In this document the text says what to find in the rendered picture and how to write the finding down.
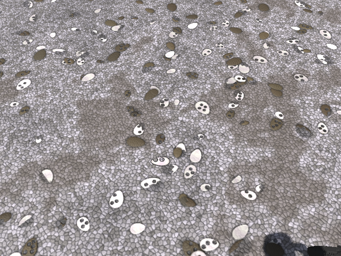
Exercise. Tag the right robot hand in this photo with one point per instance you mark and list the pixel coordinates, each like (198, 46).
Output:
(324, 251)

